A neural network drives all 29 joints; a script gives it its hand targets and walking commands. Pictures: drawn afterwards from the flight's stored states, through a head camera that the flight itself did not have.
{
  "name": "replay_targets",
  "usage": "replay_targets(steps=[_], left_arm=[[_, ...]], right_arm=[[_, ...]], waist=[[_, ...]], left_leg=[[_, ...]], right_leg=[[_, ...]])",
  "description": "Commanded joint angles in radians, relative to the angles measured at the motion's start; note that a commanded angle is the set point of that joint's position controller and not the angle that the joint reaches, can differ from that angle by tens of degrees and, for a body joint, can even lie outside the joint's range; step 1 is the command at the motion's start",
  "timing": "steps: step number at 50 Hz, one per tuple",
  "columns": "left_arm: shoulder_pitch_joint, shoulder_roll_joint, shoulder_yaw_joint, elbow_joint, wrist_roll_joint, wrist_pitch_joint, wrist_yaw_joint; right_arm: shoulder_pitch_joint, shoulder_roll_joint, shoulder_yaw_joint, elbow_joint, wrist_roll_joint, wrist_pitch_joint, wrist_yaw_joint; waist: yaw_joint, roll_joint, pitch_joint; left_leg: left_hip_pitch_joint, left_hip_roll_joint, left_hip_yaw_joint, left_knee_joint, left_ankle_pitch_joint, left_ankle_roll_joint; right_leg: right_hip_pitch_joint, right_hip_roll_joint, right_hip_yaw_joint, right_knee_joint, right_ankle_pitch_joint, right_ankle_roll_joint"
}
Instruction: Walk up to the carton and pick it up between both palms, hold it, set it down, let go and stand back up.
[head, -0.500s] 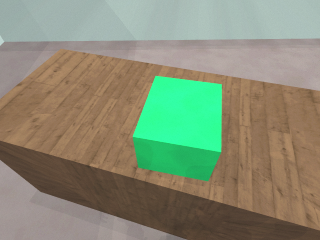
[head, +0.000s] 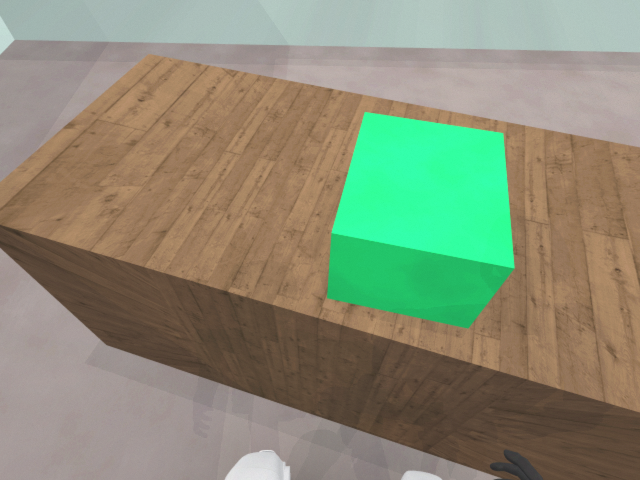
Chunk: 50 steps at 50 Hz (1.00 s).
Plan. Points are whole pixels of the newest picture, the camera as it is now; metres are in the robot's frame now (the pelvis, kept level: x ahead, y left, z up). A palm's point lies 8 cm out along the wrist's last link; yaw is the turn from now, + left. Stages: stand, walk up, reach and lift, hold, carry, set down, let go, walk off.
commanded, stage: walk up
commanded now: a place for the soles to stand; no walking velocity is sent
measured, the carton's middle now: (414, 216) +0.51 -0.12 -0.02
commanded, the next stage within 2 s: none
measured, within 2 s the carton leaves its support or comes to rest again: neither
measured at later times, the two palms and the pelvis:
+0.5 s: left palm out of the picture -0.03 +0.25 -0.11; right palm out of the picture -0.06 -0.28 -0.13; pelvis -0.07 +0.00 +0.00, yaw -15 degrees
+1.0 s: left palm out of the picture +0.07 +0.22 -0.12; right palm out of the picture -0.04 -0.23 -0.12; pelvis -0.02 +0.01 +0.02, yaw -17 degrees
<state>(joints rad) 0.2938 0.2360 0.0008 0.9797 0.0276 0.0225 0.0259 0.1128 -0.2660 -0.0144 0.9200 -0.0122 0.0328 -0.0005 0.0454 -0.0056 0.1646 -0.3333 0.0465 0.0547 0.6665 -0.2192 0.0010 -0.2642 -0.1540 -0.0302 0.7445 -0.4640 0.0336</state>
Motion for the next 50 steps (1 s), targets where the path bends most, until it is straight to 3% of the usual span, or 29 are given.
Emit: replay_targets(steps=[1, 2, 4, 5, 7, 9, 10, 12, 13, 16, 17, 18, 19, 20, 21, 22, 24, 26, 29, 33, 35, 37, 38, 39, 40, 41, 44, 47, 50], left_arm=[[0.078, 0.084, 0.023, -0.079, -0.009, 0.022, 0.008], [0.115, 0.077, 0.028, -0.072, -0.008, 0.014, 0.01], [0.144, 0.111, 0.046, -0.057, 0.003, 0.004, 0.01], [0.136, 0.142, 0.063, -0.065, 0.005, 0.003, 0.009], [0.11, 0.14, 0.074, -0.094, 0.003, 0.012, -0.002], [0.102, 0.132, 0.08, -0.121, 0.002, 0.022, -0.011], [0.1, 0.133, 0.08, -0.132, 0.002, 0.026, -0.017], [0.086, 0.13, 0.084, -0.148, 0.006, 0.027, -0.023], [0.127, 0.143, 0.092, -0.15, 0.007, 0.023, -0.036], [0.228, 0.102, 0.102, -0.14, -0.02, 0.005, -0.053], [0.269, 0.09, 0.108, -0.13, -0.026, -0.003, -0.054], [0.341, 0.074, 0.115, -0.108, -0.029, -0.011, -0.053], [0.349, 0.079, 0.122, -0.102, -0.033, -0.012, -0.045], [0.37, 0.127, 0.124, -0.106, -0.028, -0.009, -0.03], [0.244, 0.162, 0.106, -0.142, -0.032, -0.01, -0.007], [0.2, 0.223, 0.124, -0.141, -0.036, -0.011, 0.02], [0.098, 0.166, 0.096, -0.142, -0.032, -0.031, 0.032], [0.082, 0.149, 0.087, -0.155, -0.025, -0.047, 0.02], [0.168, 0.079, 0.069, -0.112, -0.014, -0.065, 0.004], [0.196, 0.092, 0.075, -0.086, 0.01, -0.06, -0.001], [0.165, 0.099, 0.068, -0.084, 0.01, -0.053, -0.005], [0.157, 0.084, 0.048, -0.076, -0.002, -0.052, -0.015], [0.18, 0.041, 0.028, -0.079, -0.009, -0.058, -0.018], [0.204, 0.005, 0.015, -0.078, -0.027, -0.054, -0.016], [0.195, 0.008, 0.011, -0.064, -0.014, -0.044, -0.01], [0.162, 0.014, 0.008, -0.063, -0.005, -0.044, -0.007], [0.152, 0.051, 0.007, -0.04, -0.006, -0.059, -0.01], [0.134, 0.07, 0.006, -0.029, -0.007, -0.07, -0.004], [0.098, 0.07, 0.003, -0.03, -0.01, -0.066, 0.003]], right_arm=[[-0.005, -0.22, -0.06, -0.06, 0.028, 0.025, -0.048], [-0.045, -0.188, -0.055, -0.086, 0.012, 0.027, -0.053], [-0.015, -0.143, -0.051, -0.108, -0.009, 0.01, -0.049], [-0.009, -0.132, -0.047, -0.103, -0.01, 0.0, -0.048], [0.025, -0.129, -0.041, -0.103, -0.014, -0.014, -0.047], [0.035, -0.142, -0.043, -0.11, -0.018, -0.022, -0.057], [0.037, -0.158, -0.046, -0.11, -0.026, -0.026, -0.06], [0.084, -0.144, -0.04, -0.103, -0.027, -0.032, -0.061], [0.069, -0.169, -0.051, -0.096, -0.036, -0.026, -0.064], [-0.003, -0.195, -0.054, -0.103, -0.05, -0.005, -0.061], [-0.026, -0.188, -0.047, -0.099, -0.05, 0.006, -0.058], [-0.032, -0.163, -0.034, -0.094, -0.056, 0.017, -0.051], [-0.023, -0.122, -0.02, -0.088, -0.054, 0.027, -0.039], [0.021, -0.038, 0.007, -0.097, -0.038, 0.032, -0.018], [0.047, -0.041, 0.001, -0.112, -0.014, 0.038, -0.009], [0.053, -0.083, -0.01, -0.106, -0.003, 0.042, 0.0], [0.09, -0.059, 0.005, -0.073, -0.008, 0.023, 0.01], [0.14, -0.084, 0.004, -0.024, -0.038, 0.004, 0.01], [0.109, -0.08, 0.011, -0.031, -0.042, -0.011, 0.003], [0.069, -0.041, 0.022, -0.05, -0.034, -0.03, -0.008], [0.118, -0.033, 0.02, -0.035, -0.037, -0.043, -0.015], [0.221, -0.056, 0.015, -0.019, -0.039, -0.065, -0.026], [0.269, -0.085, 0.008, -0.002, -0.041, -0.07, -0.031], [0.219, -0.13, 0.0, -0.003, -0.016, -0.066, -0.034], [0.22, -0.139, -0.007, 0.028, 0.003, -0.055, -0.031], [0.182, -0.107, 0.004, 0.033, 0.013, -0.048, -0.025], [0.169, -0.071, 0.016, 0.022, -0.001, -0.05, -0.02], [0.189, -0.062, 0.015, 0.042, -0.007, -0.061, -0.014], [0.172, -0.06, 0.01, 0.045, -0.005, -0.061, -0.014]], waist=[[-0.042, 0.188, -0.013], [-0.027, 0.186, -0.018], [-0.041, 0.141, -0.116], [-0.042, 0.116, -0.124], [-0.069, 0.098, -0.157], [-0.071, 0.065, -0.138], [-0.061, 0.096, -0.134], [-0.088, 0.091, -0.107], [-0.077, 0.105, -0.134], [-0.012, 0.195, -0.136], [0.021, 0.17, -0.13], [0.062, 0.102, -0.13], [0.075, -0.01, -0.079], [0.075, -0.25, -0.057], [0.008, -0.121, 0.053], [0.002, -0.069, 0.088], [-0.053, -0.103, 0.042], [-0.053, -0.149, -0.011], [-0.013, -0.119, -0.049], [0.02, -0.163, -0.068], [-0.015, -0.121, -0.082], [-0.066, -0.056, -0.144], [-0.069, 0.017, -0.183], [-0.023, 0.08, -0.152], [-0.022, 0.093, -0.115], [-0.02, 0.101, -0.067], [-0.03, 0.087, -0.056], [-0.039, 0.043, -0.162], [-0.041, 0.011, -0.189]], left_leg=[[-0.054, 0.279, -0.322, -0.478, -0.338, 0.18], [-0.021, 0.259, -0.259, -0.438, -0.251, 0.176], [0.052, 0.305, -0.291, -0.401, -0.223, 0.207], [0.055, 0.29, -0.269, -0.387, -0.192, 0.202], [0.095, 0.322, -0.308, -0.394, -0.298, 0.215], [0.118, 0.357, -0.331, -0.415, -0.418, 0.221], [0.12, 0.366, -0.321, -0.416, -0.438, 0.212], [0.131, 0.378, -0.334, -0.437, -0.484, 0.207], [0.1, 0.379, -0.284, -0.457, -0.53, 0.184], [-0.069, 0.316, -0.141, -0.44, -0.552, 0.112], [-0.129, 0.288, -0.086, -0.402, -0.569, 0.084], [-0.196, 0.244, -0.017, -0.312, -0.642, 0.047], [-0.244, 0.178, 0.066, -0.144, -0.666, 0.011], [-0.326, 0.065, 0.152, 0.192, -0.624, -0.046], [-0.366, 0.028, 0.004, 0.322, -0.402, -0.066], [-0.301, 0.06, -0.083, 0.322, -0.327, -0.05], [-0.257, 0.043, -0.084, 0.284, -0.182, -0.048], [-0.234, 0.015, -0.045, 0.27, -0.129, -0.042], [-0.216, 0.02, -0.065, 0.168, -0.15, -0.039], [-0.126, -0.016, -0.03, -0.035, -0.17, -0.02], [0.03, -0.033, -0.008, -0.18, -0.046, 0.002], [0.256, 0.017, -0.092, -0.261, 0.151, 0.034], [0.336, 0.111, -0.211, -0.276, 0.152, 0.056], [0.263, 0.191, -0.344, -0.337, 0.005, 0.109], [0.133, 0.22, -0.358, -0.375, -0.147, 0.149], [0.074, 0.185, -0.321, -0.388, -0.134, 0.136], [0.107, 0.087, -0.175, -0.317, 0.076, 0.078], [0.223, 0.07, -0.127, -0.242, 0.302, 0.076], [0.244, 0.074, -0.117, -0.228, 0.336, 0.085]], right_leg=[[-0.202, 0.104, 0.082, 0.396, -0.199, -0.032], [-0.213, 0.096, 0.079, 0.41, -0.16, -0.026], [-0.199, 0.113, 0.072, 0.443, -0.12, -0.016], [-0.192, 0.114, 0.095, 0.453, -0.087, -0.009], [-0.216, 0.126, 0.097, 0.423, -0.086, 0.005], [-0.261, 0.128, 0.102, 0.395, -0.095, 0.017], [-0.26, 0.131, 0.104, 0.348, -0.097, 0.01], [-0.277, 0.135, 0.109, 0.292, -0.145, 0.005], [-0.211, 0.134, 0.056, 0.232, -0.119, -0.01], [0.027, 0.153, -0.014, 0.044, -0.096, -0.056], [0.113, 0.166, -0.046, -0.049, -0.008, -0.073], [0.197, 0.183, -0.062, -0.159, 0.053, -0.084], [0.166, 0.184, 0.004, -0.248, 0.048, -0.084], [0.057, 0.0, 0.388, -0.451, -0.25, -0.138], [-0.153, -0.147, 0.681, -0.561, -0.524, -0.174], [-0.243, -0.171, 0.684, -0.614, -0.598, -0.186], [-0.162, -0.059, 0.486, -0.575, -0.373, -0.131], [-0.081, -0.017, 0.383, -0.547, -0.23, -0.124], [0.04, -0.011, 0.369, -0.509, -0.109, -0.142], [0.096, -0.012, 0.33, -0.443, 0.02, -0.189], [0.023, -0.017, 0.301, -0.38, 0.172, -0.179], [-0.086, 0.013, 0.253, -0.295, 0.297, -0.126], [-0.143, 0.056, 0.206, -0.229, 0.268, -0.097], [-0.164, 0.144, 0.129, -0.201, 0.138, -0.077], [-0.067, 0.134, 0.116, -0.21, 0.077, -0.076], [-0.026, 0.121, 0.142, -0.257, 0.132, -0.08], [-0.007, 0.098, 0.174, -0.307, 0.311, -0.086], [0.03, 0.081, 0.168, -0.285, 0.451, -0.085], [0.049, 0.083, 0.159, -0.278, 0.47, -0.08]])
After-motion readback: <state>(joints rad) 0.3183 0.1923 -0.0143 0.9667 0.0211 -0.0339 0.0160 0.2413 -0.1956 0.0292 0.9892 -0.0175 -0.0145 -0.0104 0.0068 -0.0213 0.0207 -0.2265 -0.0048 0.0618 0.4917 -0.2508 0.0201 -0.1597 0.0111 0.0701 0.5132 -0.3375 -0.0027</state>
